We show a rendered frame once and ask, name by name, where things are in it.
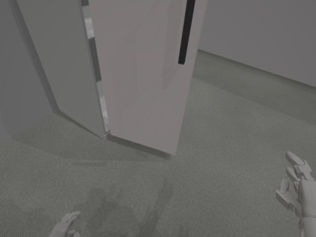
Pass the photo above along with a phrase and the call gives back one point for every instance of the fridge door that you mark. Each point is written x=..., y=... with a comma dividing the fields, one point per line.
x=138, y=45

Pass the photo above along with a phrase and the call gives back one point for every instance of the left robot hand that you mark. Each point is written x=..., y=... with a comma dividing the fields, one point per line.
x=61, y=229

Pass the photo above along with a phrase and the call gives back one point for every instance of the right robot hand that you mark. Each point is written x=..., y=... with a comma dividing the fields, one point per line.
x=304, y=185

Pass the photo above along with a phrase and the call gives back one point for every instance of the robot right forearm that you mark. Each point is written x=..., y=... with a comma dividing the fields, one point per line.
x=307, y=227

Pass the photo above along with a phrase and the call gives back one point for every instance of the handle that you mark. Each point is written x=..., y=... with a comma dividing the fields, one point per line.
x=186, y=30

